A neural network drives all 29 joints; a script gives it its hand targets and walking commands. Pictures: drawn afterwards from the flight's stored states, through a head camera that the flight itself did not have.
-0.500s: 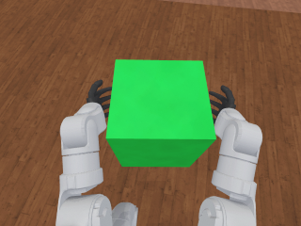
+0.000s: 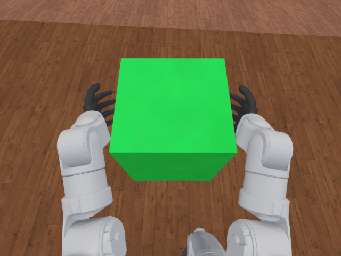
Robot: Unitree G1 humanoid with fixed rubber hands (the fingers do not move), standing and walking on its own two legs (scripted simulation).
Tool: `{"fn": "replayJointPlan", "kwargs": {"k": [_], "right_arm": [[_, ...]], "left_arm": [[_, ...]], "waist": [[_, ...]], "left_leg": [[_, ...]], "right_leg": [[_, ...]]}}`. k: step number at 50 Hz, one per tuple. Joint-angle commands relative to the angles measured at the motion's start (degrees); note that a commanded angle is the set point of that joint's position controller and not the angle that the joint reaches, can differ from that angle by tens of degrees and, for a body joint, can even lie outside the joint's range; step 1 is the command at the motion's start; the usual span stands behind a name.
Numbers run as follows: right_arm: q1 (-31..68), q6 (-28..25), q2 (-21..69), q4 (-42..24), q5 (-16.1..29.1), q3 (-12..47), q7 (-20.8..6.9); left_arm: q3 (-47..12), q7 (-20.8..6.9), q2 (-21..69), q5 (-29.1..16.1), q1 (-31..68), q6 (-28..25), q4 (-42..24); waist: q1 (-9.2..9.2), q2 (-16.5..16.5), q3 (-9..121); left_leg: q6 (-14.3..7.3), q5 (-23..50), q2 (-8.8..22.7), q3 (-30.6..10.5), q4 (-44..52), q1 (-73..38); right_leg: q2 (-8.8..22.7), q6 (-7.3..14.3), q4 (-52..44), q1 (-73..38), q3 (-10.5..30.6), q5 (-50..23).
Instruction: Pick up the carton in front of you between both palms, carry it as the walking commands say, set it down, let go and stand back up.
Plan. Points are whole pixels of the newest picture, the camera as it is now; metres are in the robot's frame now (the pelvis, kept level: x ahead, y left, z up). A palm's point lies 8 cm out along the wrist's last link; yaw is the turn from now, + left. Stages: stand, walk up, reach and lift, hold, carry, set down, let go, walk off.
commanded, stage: carry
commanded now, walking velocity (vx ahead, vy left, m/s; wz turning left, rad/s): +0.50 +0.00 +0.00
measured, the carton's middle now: (172, 128) +0.38 -0.02 +0.09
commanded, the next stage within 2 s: none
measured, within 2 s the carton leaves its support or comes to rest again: neither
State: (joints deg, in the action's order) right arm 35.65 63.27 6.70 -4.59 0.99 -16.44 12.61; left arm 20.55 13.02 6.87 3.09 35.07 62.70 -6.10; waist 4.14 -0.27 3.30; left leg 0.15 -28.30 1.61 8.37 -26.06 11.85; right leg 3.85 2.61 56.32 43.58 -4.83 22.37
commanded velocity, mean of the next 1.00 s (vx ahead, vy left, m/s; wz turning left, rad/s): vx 0.50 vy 0.00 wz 0.00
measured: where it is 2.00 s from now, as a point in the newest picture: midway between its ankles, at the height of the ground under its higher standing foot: (158, 85)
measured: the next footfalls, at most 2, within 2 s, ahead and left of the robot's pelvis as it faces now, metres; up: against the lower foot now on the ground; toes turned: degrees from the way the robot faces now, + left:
right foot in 0.06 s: +0.23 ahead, -0.12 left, +0.04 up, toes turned -8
left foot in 0.44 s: +0.46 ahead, +0.10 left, +0.08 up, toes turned +8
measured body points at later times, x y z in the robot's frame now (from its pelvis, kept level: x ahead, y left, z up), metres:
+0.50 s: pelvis +0.33 +0.01 +0.04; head +0.34 +0.01 +0.49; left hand +0.71 +0.15 +0.19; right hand +0.69 -0.16 +0.19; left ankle +0.42 +0.10 -0.66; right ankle +0.20 -0.11 -0.62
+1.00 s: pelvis +0.65 -0.02 +0.11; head +0.68 -0.02 +0.56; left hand +0.99 +0.17 +0.23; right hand +1.03 -0.14 +0.23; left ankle +0.62 +0.09 -0.50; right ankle +0.68 -0.10 -0.61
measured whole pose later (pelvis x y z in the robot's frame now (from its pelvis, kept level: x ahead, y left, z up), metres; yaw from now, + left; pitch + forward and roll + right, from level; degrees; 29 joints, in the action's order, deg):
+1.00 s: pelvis +0.65 -0.02 +0.11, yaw +1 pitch +4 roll -1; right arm 34.9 63.8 8.9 -2.2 -5.2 -23.2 12.4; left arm 17.4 12.4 6.9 0.5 34.7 63.6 0.1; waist -7.3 0.7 2.0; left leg -2.9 -27.1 1.3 0.9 -77.5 38.4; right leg 0.1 4.1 35.1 22.8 -9.2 26.3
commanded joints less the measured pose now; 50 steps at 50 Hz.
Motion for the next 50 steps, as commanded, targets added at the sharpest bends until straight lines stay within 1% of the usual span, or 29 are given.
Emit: {"fn": "replayJointPlan", "kwargs": {"k": [1,3,4,5,6,8,9,12,17,19,21,22,23,24,26,27,29,33,36,37,39,40,41,42,43,45,46,48,50], "right_arm": [[31.98,0.04,37.28,-2.07,7.78,31.16,-0.62],[29.21,0.90,36.50,-0.07,5.15,29.20,-0.27],[30.87,1.19,35.52,-0.37,4.25,28.14,-0.06],[30.95,1.46,35.90,-0.14,3.55,26.58,-0.11],[34.38,1.43,36.43,0.17,3.03,26.46,-0.03],[33.63,0.79,39.10,1.08,2.08,24.58,-0.35],[33.50,0.21,40.29,1.58,1.56,24.32,-0.56],[33.19,-1.27,40.76,0.78,0.10,25.14,-0.24],[31.94,-1.81,36.45,-2.91,1.94,27.90,0.41],[31.09,-1.05,34.84,-3.14,2.55,28.23,0.45],[29.74,-0.33,34.85,-1.17,3.50,28.43,0.40],[28.53,-0.07,35.04,0.64,4.25,28.35,0.38],[29.07,0.03,34.58,0.65,4.99,28.65,0.50],[30.13,0.03,35.94,0.17,5.52,29.10,0.33],[36.48,0.59,40.72,-3.46,9.38,33.51,-0.63],[39.33,0.29,42.69,-5.26,11.47,35.56,-1.20],[44.50,-0.67,45.75,-7.73,15.10,37.72,-2.42],[42.98,-1.48,43.69,-7.41,16.29,36.99,-2.94],[37.08,-0.50,40.40,-3.43,12.64,33.83,-1.81],[35.52,-0.02,39.37,-2.13,11.08,32.70,-1.50],[32.75,0.85,38.27,0.19,7.93,30.35,-1.01],[30.77,1.25,37.99,1.52,6.40,29.18,-0.77],[30.94,1.44,36.65,1.68,4.59,28.01,-0.38],[30.15,1.74,36.40,1.48,3.18,26.24,-0.14],[33.53,1.89,36.27,1.61,1.77,25.05,0.22],[33.86,1.13,39.38,2.36,0.84,23.62,0.00],[33.63,0.56,40.73,2.44,0.93,23.49,-0.31],[34.24,-0.80,41.59,1.86,0.02,23.83,-0.46],[33.66,-1.62,41.05,0.75,-0.33,25.26,-0.15]], "left_arm": [[-31.72,-0.28,35.26,-7.09,30.44,1.35,1.24],[-32.34,-0.81,36.20,-8.12,30.74,1.77,4.30],[-32.48,-0.99,36.50,-8.58,29.38,1.79,5.81],[-33.51,-0.94,37.31,-9.06,31.53,1.46,5.91],[-34.69,-1.21,39.94,-10.14,32.99,1.53,5.05],[-38.71,-2.15,44.82,-14.02,39.38,0.76,0.33],[-40.30,-2.68,47.21,-15.69,42.12,0.17,-1.10],[-42.46,-3.69,48.91,-19.23,45.19,-1.65,-3.75],[-40.24,-2.52,43.04,-17.63,38.09,-1.88,-2.71],[-38.45,-1.70,40.34,-15.12,34.64,-1.20,-1.24],[-36.23,-0.98,37.85,-12.19,31.89,-0.20,-0.19],[-35.00,-0.61,36.20,-10.64,31.80,0.38,0.01],[-32.99,-0.47,35.01,-9.46,30.24,1.01,-0.11],[-31.43,-0.22,33.70,-8.21,32.07,1.20,-0.64],[-28.98,-0.07,35.88,-7.24,32.30,1.56,1.29],[-28.08,-0.22,36.75,-6.52,31.66,1.55,2.26],[-27.67,-0.36,37.87,-5.43,32.67,0.80,2.26],[-29.20,0.40,36.82,-5.03,33.89,0.09,1.14],[-29.97,0.56,35.11,-5.27,31.66,0.97,1.78],[-30.24,0.40,35.28,-5.45,31.34,1.40,2.05],[-30.89,-0.16,35.85,-6.09,31.23,2.12,3.40],[-31.40,-0.48,36.64,-6.72,32.03,2.24,4.87],[-31.61,-0.83,37.23,-7.55,30.53,2.25,6.94],[-32.35,-1.01,37.35,-8.48,32.05,1.95,6.99],[-33.84,-1.29,40.55,-9.59,33.69,1.60,7.00],[-37.93,-2.39,45.35,-13.90,40.52,0.97,1.97],[-40.02,-2.77,47.53,-15.51,42.98,0.31,-0.39],[-42.44,-3.66,50.43,-18.76,47.02,-0.95,-2.42],[-42.75,-4.04,49.67,-20.15,46.19,-1.98,-3.26]], "waist": [[-4.78,10.34,18.75],[-10.01,4.51,23.96],[-12.57,-3.28,27.49],[-10.18,-19.76,29.33],[-9.93,-13.24,26.66],[-9.87,0.08,23.84],[-9.33,1.40,23.91],[-7.89,-3.70,23.63],[-7.66,-6.79,20.19],[-5.18,-9.10,19.77],[0.30,-5.72,23.14],[3.34,-0.48,28.50],[2.55,15.04,33.17],[2.76,18.01,29.65],[2.23,1.87,24.76],[1.65,-1.17,23.60],[-0.60,1.98,24.28],[-0.02,5.94,21.50],[-1.01,7.26,19.09],[-2.32,8.53,18.46],[-6.24,10.77,19.66],[-9.29,7.47,22.43],[-12.36,3.00,27.48],[-10.55,-13.95,32.01],[-10.52,-16.33,28.78],[-9.63,-0.59,24.32],[-8.98,1.94,23.64],[-7.15,-0.70,24.20],[-7.66,-4.43,23.13]], "left_leg": [[-8.74,26.87,11.31,-5.99,5.24,-5.90],[-4.33,44.14,7.88,2.01,-14.18,1.58],[-1.43,33.17,4.16,1.84,-30.80,13.40],[0.52,0.59,-4.29,-1.85,-44.24,29.19],[-0.73,-4.25,-3.81,-8.97,-54.39,35.23],[-2.63,-2.04,0.21,-11.30,-59.98,38.95],[-3.31,-0.67,1.43,-11.83,-56.81,38.87],[-3.75,1.26,1.95,-8.81,-49.08,37.58],[-2.60,6.49,2.37,-3.96,-24.96,28.16],[-2.91,6.28,-1.10,3.08,-17.92,17.05],[-4.23,9.18,-7.47,9.29,-9.88,-1.40],[-5.99,7.30,-4.57,1.48,-9.87,-17.33],[-14.10,-7.51,13.34,-34.17,0.87,-25.58],[-18.62,1.54,16.81,-52.37,10.28,-28.16],[-18.20,22.14,18.13,-41.50,1.23,-23.64],[-15.65,24.76,16.71,-36.24,0.05,-20.72],[-11.71,15.64,14.91,-28.65,2.27,-18.37],[-13.07,14.10,14.49,-21.40,6.24,-17.90],[-11.09,17.41,12.39,-12.60,9.19,-11.53],[-9.91,20.77,11.25,-9.40,9.29,-8.99],[-7.94,39.36,10.88,-4.86,1.39,-5.76],[-5.52,49.82,9.19,0.31,-9.23,-2.63],[-2.91,44.70,6.45,1.52,-23.35,6.21],[0.43,22.32,0.34,-0.22,-41.62,21.99],[0.32,-1.70,-6.00,-6.45,-52.69,31.99],[-2.23,-0.77,-0.78,-11.53,-62.17,37.68],[-3.07,-0.06,0.83,-11.86,-59.94,38.23],[-3.86,0.41,1.96,-10.97,-52.71,36.11],[-3.67,2.78,2.13,-8.23,-48.83,37.47]], "right_leg": [[-4.58,0.27,-11.18,-16.29,-8.90,0.86],[-9.50,2.78,-19.54,-39.47,-10.90,-3.35],[-0.20,6.15,-26.26,-52.36,9.04,9.09],[14.69,15.02,-37.18,-59.96,42.78,8.82],[16.54,16.87,-39.10,-58.63,48.75,-1.22],[15.34,15.32,-30.80,-53.26,35.34,-16.44],[13.84,13.03,-30.40,-51.42,30.41,-15.99],[12.29,10.26,-33.74,-48.72,21.82,-4.63],[10.02,9.29,-38.00,-42.70,9.36,-10.07],[9.28,7.27,-36.88,-38.95,4.75,-16.68],[6.57,3.68,-22.20,-34.31,-2.48,-33.60],[4.36,1.09,-8.19,-26.29,-3.93,-33.29],[-2.02,-2.88,10.37,-12.88,-2.91,-17.16],[-8.88,-3.29,21.00,-0.27,2.67,8.37],[-3.60,-0.88,31.23,6.93,6.91,7.04],[-2.21,0.18,29.31,7.72,7.30,6.28],[-1.13,1.28,22.74,5.71,6.77,3.03],[0.11,0.26,14.36,8.75,3.02,1.03],[0.50,-0.12,-2.70,-1.25,-0.11,-0.05],[-1.23,0.07,-7.41,-7.06,-3.72,-0.11],[-6.91,0.97,-11.73,-20.48,-10.88,0.71],[-9.97,2.19,-17.53,-32.13,-13.14,-2.51],[-7.94,3.69,-19.85,-48.88,-5.91,-1.69],[11.52,11.86,-30.85,-58.61,31.70,12.31],[14.89,16.34,-40.83,-58.53,50.16,1.49],[15.07,16.05,-31.84,-52.76,38.05,-14.60],[13.89,14.01,-30.23,-50.22,32.34,-16.90],[12.02,10.16,-32.34,-47.25,24.91,-5.77],[11.69,10.50,-34.58,-47.01,20.72,-4.10]]}}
